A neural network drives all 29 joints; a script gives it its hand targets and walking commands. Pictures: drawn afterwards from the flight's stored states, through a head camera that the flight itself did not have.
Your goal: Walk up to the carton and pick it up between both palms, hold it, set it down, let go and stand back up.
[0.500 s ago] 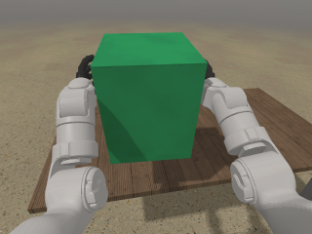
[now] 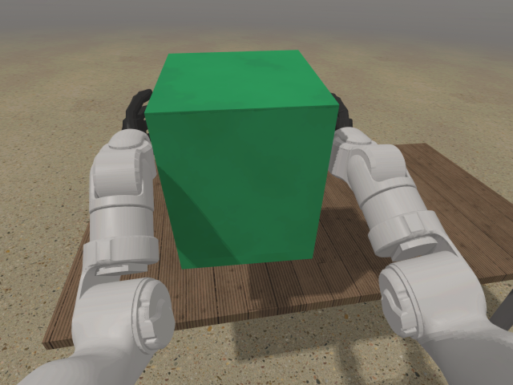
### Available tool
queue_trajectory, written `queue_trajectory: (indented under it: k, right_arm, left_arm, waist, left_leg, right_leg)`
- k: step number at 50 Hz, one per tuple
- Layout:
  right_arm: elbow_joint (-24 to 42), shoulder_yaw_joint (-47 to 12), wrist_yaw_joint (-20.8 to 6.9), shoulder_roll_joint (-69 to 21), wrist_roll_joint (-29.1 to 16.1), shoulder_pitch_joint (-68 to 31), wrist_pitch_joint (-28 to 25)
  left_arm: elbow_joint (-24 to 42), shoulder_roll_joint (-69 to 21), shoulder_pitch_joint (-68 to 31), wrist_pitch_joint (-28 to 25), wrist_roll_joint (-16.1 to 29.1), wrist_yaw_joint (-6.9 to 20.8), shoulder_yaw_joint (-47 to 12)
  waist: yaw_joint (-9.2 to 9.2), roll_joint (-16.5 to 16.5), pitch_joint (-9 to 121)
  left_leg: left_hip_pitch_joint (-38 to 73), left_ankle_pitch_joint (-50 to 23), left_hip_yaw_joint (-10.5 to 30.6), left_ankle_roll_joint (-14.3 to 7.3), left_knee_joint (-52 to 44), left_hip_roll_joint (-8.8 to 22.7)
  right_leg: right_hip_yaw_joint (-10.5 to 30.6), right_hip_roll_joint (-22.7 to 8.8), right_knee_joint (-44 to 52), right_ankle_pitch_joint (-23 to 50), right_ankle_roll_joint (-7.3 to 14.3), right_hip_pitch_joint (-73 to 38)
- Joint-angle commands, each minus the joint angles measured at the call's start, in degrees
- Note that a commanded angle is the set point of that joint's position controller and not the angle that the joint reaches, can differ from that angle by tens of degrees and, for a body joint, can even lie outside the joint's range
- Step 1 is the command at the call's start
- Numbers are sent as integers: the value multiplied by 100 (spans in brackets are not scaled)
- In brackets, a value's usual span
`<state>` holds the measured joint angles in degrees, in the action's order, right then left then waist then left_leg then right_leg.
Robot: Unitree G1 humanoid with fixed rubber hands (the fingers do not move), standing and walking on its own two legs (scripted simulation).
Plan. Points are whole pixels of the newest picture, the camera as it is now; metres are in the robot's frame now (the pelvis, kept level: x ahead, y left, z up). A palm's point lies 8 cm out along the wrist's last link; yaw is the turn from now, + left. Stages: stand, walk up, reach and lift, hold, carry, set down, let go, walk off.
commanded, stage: hold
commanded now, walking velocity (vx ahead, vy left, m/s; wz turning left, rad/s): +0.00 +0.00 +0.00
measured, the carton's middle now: (241, 157) +0.38 +0.01 +0.25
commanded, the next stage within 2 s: none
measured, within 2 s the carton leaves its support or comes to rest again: neither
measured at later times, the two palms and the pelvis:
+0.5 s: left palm (134, 142) +0.38 +0.16 +0.28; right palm (335, 141) +0.37 -0.13 +0.28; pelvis +0.00 +0.00 +0.00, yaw +0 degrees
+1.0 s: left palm (133, 138) +0.38 +0.16 +0.28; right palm (335, 139) +0.37 -0.13 +0.28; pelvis +0.00 +0.00 +0.00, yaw +0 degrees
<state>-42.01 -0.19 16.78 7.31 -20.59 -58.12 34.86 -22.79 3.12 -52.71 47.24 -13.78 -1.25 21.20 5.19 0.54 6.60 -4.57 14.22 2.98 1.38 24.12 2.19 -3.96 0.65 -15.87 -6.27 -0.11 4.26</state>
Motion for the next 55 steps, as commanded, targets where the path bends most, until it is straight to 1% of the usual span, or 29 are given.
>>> queue_trajectory:
  k: [1,3,6,8,10,11,13,15,16,20,24,26,28,33,37,38,39,40,41,42,44,45,46,47,49,51,53,54,55]
  right_arm:
    - [1974,-1333,-705,-3803,-972,-4916,-186]
    - [2181,-1276,-751,-3889,-924,-5057,-273]
    - [2059,-1298,-755,-3804,-891,-5096,-276]
    - [1834,-1339,-751,-3898,-877,-4915,-233]
    - [2255,-1415,-722,-4029,-982,-5050,-292]
    - [2163,-1418,-687,-3940,-977,-4918,-245]
    - [2288,-1443,-654,-3863,-1033,-4944,-240]
    - [1974,-1288,-636,-3785,-905,-4755,-137]
    - [2074,-1236,-652,-3768,-859,-4913,-187]
    - [2213,-1367,-636,-3772,-902,-5008,-218]
    - [2573,-1509,-595,-3847,-1037,-5132,-230]
    - [2538,-1336,-636,-3916,-988,-5121,-225]
    - [2230,-1324,-681,-3945,-894,-5026,-211]
    - [1945,-1355,-723,-3736,-883,-4753,-147]
    - [2065,-1434,-722,-3949,-917,-5170,-208]
    - [2273,-1409,-731,-4024,-967,-5191,-247]
    - [2132,-1428,-728,-3987,-955,-5190,-204]
    - [2091,-1317,-723,-3933,-957,-5048,-209]
    - [2208,-1291,-724,-3920,-946,-5164,-236]
    - [2079,-1263,-716,-3798,-922,-5021,-205]
    - [1973,-1119,-707,-3716,-769,-4951,-189]
    - [1871,-1090,-703,-3678,-760,-4865,-185]
    - [1683,-1036,-724,-3612,-738,-4943,-165]
    - [1853,-1102,-725,-3720,-784,-5035,-198]
    - [2215,-1206,-700,-3782,-893,-5040,-228]
    - [2170,-1308,-688,-3863,-906,-5104,-234]
    - [1961,-1078,-714,-3650,-772,-5054,-217]
    - [2072,-1132,-724,-3717,-779,-5074,-244]
    - [2047,-1188,-752,-3804,-803,-5107,-247]
  left_arm:
    - [487,-3444,-4444,-315,977,833,-2339]
    - [773,-3629,-4584,-363,1026,817,-2450]
    - [529,-3594,-4465,-290,965,779,-2412]
    - [497,-3517,-4427,-279,918,770,-2363]
    - [803,-3554,-4462,-303,1035,779,-2520]
    - [734,-3442,-4365,-282,961,794,-2416]
    - [853,-3529,-4363,-252,999,813,-2519]
    - [451,-3364,-4225,-209,909,867,-2326]
    - [422,-3453,-4238,-209,950,901,-2373]
    - [539,-3426,-4223,-236,930,928,-2363]
    - [800,-3570,-4325,-239,995,885,-2551]
    - [865,-3735,-4569,-254,1165,831,-2712]
    - [797,-3600,-4629,-306,1113,810,-2574]
    - [666,-3498,-4311,-221,903,840,-2458]
    - [417,-3309,-4345,-227,819,853,-2215]
    - [739,-3477,-4531,-285,977,817,-2416]
    - [725,-3403,-4604,-282,909,795,-2383]
    - [738,-3582,-4648,-272,1029,785,-2522]
    - [811,-3584,-4712,-286,1085,772,-2517]
    - [576,-3628,-4506,-235,1016,780,-2496]
    - [330,-3591,-4296,-186,917,852,-2359]
    - [330,-3557,-4310,-189,881,882,-2361]
    - [120,-3441,-4308,-211,821,908,-2161]
    - [228,-3451,-4298,-229,833,923,-2214]
    - [535,-3619,-4315,-268,1025,927,-2436]
    - [677,-3563,-4579,-318,1045,882,-2459]
    - [430,-3625,-4582,-289,1026,863,-2410]
    - [408,-3667,-4461,-276,1003,853,-2467]
    - [515,-3593,-4543,-312,1027,836,-2411]
  waist:
    - [-3,-394,1993]
    - [-7,-479,2271]
    - [-39,-554,2062]
    - [-55,-393,1855]
    - [-9,-365,2341]
    - [-34,-286,2144]
    - [74,-402,2224]
    - [24,-316,1827]
    - [83,-345,1847]
    - [42,-241,2074]
    - [36,-406,2241]
    - [154,-578,2209]
    - [89,-324,1999]
    - [22,-513,1903]
    - [-189,-211,2062]
    - [-113,-288,2337]
    - [-105,-275,2173]
    - [-6,-485,2100]
    - [20,-431,2330]
    - [75,-551,1944]
    - [116,-470,1811]
    - [114,-518,1730]
    - [57,-375,1529]
    - [-13,-331,1779]
    - [69,-421,2293]
    - [82,-422,2147]
    - [220,-466,1955]
    - [169,-537,2036]
    - [103,-377,2074]
  left_leg:
    - [-391,-1370,-147,254,-449,-506]
    - [-442,-1319,-93,237,-515,-445]
    - [-490,-1408,-115,258,-440,-492]
    - [-514,-1388,-109,209,-478,-436]
    - [-385,-1736,-134,215,-386,-510]
    - [-375,-1762,-142,204,-349,-530]
    - [-249,-1823,-121,268,-301,-515]
    - [-471,-1284,-127,214,-473,-503]
    - [-539,-1104,-151,192,-519,-510]
    - [-370,-1508,-160,206,-430,-528]
    - [-195,-1883,-147,279,-295,-550]
    - [-332,-1664,-93,307,-324,-517]
    - [-388,-1362,-112,243,-437,-472]
    - [-499,-1437,-112,275,-485,-488]
    - [-620,-1149,-195,134,-551,-530]
    - [-439,-1472,-146,159,-468,-497]
    - [-464,-1528,-144,182,-441,-487]
    - [-485,-1527,-118,241,-428,-490]
    - [-366,-1444,-83,250,-394,-468]
    - [-372,-1480,-111,272,-407,-482]
    - [-389,-1309,-127,247,-471,-466]
    - [-479,-1160,-146,268,-542,-463]
    - [-649,-905,-139,215,-638,-449]
    - [-684,-1121,-158,207,-577,-473]
    - [-496,-1487,-150,231,-451,-517]
    - [-393,-1690,-119,276,-379,-514]
    - [-443,-1324,-101,323,-428,-461]
    - [-396,-1262,-87,296,-502,-444]
    - [-507,-1290,-81,261,-497,-466]
  right_leg:
    - [286,430,-55,742,-184,-1360]
    - [248,440,-129,655,-157,-1328]
    - [236,430,-99,677,-154,-1270]
    - [283,431,-97,699,-157,-1300]
    - [301,427,-148,1108,-194,-1495]
    - [337,417,-151,1261,-213,-1494]
    - [293,433,-180,1287,-228,-1514]
    - [303,407,-68,764,-241,-1427]
    - [329,372,-29,628,-203,-1378]
    - [294,410,-79,1067,-210,-1521]
    - [288,455,-109,1318,-212,-1472]
    - [283,461,-94,903,-149,-1352]
    - [226,460,-77,698,-165,-1208]
    - [304,429,-115,822,-160,-1479]
    - [319,401,-76,683,-244,-1535]
    - [306,427,-132,922,-221,-1483]
    - [304,450,-126,976,-231,-1364]
    - [270,464,-142,887,-178,-1398]
    - [267,463,-133,824,-177,-1365]
    - [293,441,-79,807,-135,-1243]
    - [301,424,-35,700,-151,-1290]
    - [279,414,-22,637,-153,-1350]
    - [285,396,7,423,-148,-1332]
    - [310,419,-56,622,-165,-1472]
    - [348,410,-112,990,-190,-1632]
    - [291,414,-128,1120,-197,-1425]
    - [227,441,-95,666,-144,-1325]
    - [249,435,-78,600,-124,-1307]
    - [227,434,-66,658,-153,-1370]
